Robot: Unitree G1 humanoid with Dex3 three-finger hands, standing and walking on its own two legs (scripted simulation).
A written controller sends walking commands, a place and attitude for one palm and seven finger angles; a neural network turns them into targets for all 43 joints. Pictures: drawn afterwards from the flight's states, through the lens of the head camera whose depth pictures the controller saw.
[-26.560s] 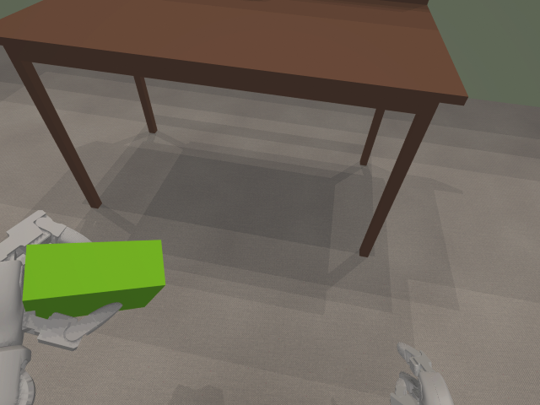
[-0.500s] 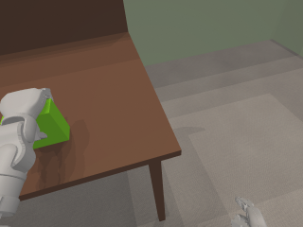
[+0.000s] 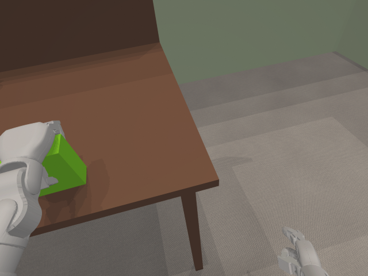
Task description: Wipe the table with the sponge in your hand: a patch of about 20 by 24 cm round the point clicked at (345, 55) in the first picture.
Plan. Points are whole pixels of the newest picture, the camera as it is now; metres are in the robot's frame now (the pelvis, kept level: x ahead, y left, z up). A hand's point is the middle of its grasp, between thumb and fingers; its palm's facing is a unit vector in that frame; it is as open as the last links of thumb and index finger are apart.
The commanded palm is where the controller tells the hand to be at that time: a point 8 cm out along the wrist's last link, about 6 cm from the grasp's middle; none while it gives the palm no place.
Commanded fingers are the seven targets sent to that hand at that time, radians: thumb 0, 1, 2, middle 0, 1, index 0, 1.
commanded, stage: wipe back along the middle lane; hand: left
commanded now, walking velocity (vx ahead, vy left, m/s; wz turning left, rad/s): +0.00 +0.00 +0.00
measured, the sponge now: (53, 172) +0.28 +0.33 +0.10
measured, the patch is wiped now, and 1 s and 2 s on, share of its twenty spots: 0.55 0.60 0.75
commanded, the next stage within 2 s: slide across to the third lane in 0.06 s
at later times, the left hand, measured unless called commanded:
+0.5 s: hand (50, 161) +0.27 +0.31 +0.15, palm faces +0.05 +0.01 -1.00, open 9.7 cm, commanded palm +0.24 +0.29 +0.20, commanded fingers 0.00 0.10 1.30 -1.20 -1.60 -1.20 -1.60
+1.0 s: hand (82, 152) +0.29 +0.25 +0.16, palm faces +0.10 -0.03 -0.99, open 9.7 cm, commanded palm +0.26 +0.24 +0.21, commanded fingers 0.00 0.10 1.30 -1.20 -1.60 -1.20 -1.60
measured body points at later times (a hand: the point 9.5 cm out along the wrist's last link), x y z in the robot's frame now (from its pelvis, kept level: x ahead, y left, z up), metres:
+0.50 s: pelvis +0.00 +0.00 +0.00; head -0.01 -0.05 +0.45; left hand +0.26 +0.30 +0.21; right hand +0.23 -0.22 -0.10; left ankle -0.02 +0.12 -0.74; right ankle -0.02 -0.12 -0.74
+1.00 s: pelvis -0.01 -0.01 +0.00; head -0.02 -0.06 +0.45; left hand +0.28 +0.24 +0.21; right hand +0.25 -0.20 -0.08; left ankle -0.02 +0.12 -0.74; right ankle -0.02 -0.12 -0.74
